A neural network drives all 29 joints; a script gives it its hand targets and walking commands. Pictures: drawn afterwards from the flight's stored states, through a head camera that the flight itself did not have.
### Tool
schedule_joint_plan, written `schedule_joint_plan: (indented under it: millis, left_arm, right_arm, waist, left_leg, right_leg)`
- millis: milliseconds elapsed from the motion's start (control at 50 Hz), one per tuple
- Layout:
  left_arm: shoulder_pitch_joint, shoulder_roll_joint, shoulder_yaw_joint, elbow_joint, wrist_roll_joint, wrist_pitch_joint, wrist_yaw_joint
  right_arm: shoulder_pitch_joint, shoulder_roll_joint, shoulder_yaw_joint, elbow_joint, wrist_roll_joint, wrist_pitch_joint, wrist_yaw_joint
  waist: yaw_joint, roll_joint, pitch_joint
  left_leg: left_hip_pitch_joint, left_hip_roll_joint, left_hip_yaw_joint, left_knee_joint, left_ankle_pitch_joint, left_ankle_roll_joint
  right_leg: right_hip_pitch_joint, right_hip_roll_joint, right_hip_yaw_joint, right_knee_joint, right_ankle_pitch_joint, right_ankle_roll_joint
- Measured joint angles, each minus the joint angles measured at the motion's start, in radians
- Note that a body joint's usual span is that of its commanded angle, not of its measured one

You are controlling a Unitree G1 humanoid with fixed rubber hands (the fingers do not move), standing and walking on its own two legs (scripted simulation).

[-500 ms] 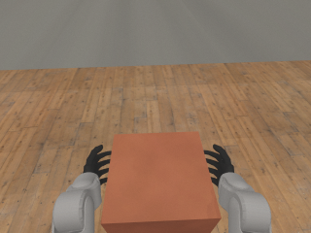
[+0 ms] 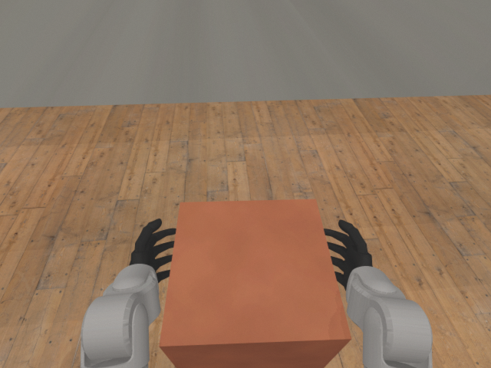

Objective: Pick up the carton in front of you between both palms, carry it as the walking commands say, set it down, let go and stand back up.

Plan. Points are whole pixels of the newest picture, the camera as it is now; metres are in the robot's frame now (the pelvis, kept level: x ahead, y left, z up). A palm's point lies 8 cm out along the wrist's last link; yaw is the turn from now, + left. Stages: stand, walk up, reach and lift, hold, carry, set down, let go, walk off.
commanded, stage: carry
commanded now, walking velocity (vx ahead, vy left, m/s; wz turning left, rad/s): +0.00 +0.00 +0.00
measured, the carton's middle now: (250, 296) +0.24 +0.00 +0.01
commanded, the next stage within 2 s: none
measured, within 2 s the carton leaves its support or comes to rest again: neither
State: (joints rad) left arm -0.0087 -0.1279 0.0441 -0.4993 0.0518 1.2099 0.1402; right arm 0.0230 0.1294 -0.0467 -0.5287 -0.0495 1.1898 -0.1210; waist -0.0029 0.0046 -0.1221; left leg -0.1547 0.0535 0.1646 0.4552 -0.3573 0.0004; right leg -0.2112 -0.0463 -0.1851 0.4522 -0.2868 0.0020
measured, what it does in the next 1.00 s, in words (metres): shifts its weight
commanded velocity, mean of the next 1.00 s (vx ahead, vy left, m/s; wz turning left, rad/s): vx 0.00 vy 0.00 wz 0.00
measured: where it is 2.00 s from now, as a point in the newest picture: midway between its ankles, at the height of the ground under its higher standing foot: outside the picture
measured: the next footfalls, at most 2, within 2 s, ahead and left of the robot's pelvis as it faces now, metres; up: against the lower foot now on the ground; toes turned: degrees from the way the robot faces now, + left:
none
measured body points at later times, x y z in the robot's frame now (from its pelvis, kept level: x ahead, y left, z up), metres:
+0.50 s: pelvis -0.02 -0.01 +0.00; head -0.05 -0.02 +0.45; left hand +0.23 +0.14 +0.06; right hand +0.23 -0.17 +0.06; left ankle -0.08 +0.10 -0.74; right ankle -0.05 -0.10 -0.74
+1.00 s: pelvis -0.08 -0.03 +0.00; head -0.09 -0.03 +0.45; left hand +0.22 +0.13 +0.02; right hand +0.22 -0.17 +0.02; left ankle -0.08 +0.10 -0.74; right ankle -0.05 -0.10 -0.74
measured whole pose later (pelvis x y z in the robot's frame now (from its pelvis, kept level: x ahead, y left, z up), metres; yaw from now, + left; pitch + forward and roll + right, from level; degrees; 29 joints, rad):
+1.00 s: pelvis -0.08 -0.03 +0.00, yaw +0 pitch +1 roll +1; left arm -0.20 -0.14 0.17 0.23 0.24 0.67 0.04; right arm -0.18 0.14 -0.15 0.19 -0.25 0.68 -0.02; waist 0.00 0.01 -0.07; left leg -0.25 0.08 0.16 0.49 -0.26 -0.02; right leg -0.30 -0.03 -0.20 0.49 -0.22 -0.06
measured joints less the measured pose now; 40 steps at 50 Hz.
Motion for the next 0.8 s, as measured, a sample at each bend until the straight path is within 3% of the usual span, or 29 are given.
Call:
schedule_joint_plan:
  millis: [180, 340, 460, 600, 800]
  left_arm:
    - [0.033, -0.002, -0.001, 0.005, 0.000, -0.021, -0.003]
    - [0.043, -0.002, -0.018, 0.039, 0.036, -0.028, -0.014]
    - [0.012, 0.000, -0.012, 0.146, 0.067, -0.079, -0.033]
    - [-0.011, 0.001, 0.011, 0.312, 0.106, -0.180, -0.069]
    - [-0.097, 0.000, 0.049, 0.529, 0.158, -0.369, -0.079]
  right_arm:
    - [0.007, 0.001, 0.009, 0.005, -0.005, 0.003, 0.000]
    - [0.029, 0.003, 0.010, 0.046, -0.027, -0.023, 0.027]
    - [0.010, 0.000, 0.006, 0.141, -0.062, -0.073, 0.041]
    - [-0.034, -0.002, 0.002, 0.304, -0.108, -0.153, 0.057]
    - [-0.121, -0.001, -0.045, 0.544, -0.155, -0.364, 0.088]
  waist:
    - [0.004, -0.004, -0.010]
    - [0.007, -0.006, -0.028]
    - [0.002, 0.015, -0.024]
    - [-0.001, -0.010, -0.006]
    - [0.004, -0.012, 0.026]
  left_leg:
    - [-0.029, 0.014, 0.003, 0.082, 0.002, -0.018]
    - [0.006, 0.010, 0.006, 0.017, 0.018, -0.023]
    - [-0.004, 0.014, 0.008, 0.019, -0.003, -0.016]
    - [-0.021, 0.010, 0.009, 0.021, 0.035, -0.015]
    - [-0.070, 0.019, -0.004, 0.034, 0.074, -0.016]
  right_leg:
    - [-0.040, -0.003, 0.005, 0.100, -0.024, -0.010]
    - [-0.021, 0.001, 0.004, 0.069, -0.012, -0.007]
    - [-0.022, 0.008, 0.004, 0.047, -0.028, -0.026]
    - [-0.043, 0.002, 0.005, 0.061, -0.002, -0.038]
    - [-0.074, 0.010, -0.009, 0.044, 0.046, -0.054]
